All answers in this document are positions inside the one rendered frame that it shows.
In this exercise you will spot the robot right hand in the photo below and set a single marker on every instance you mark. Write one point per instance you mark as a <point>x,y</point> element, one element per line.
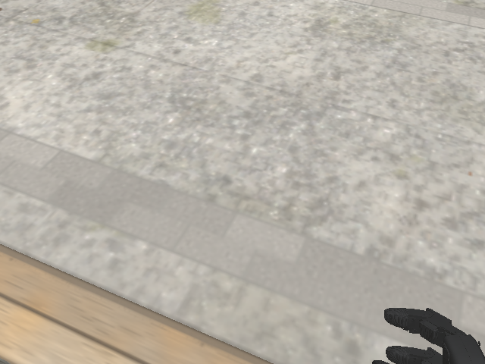
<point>458,348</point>

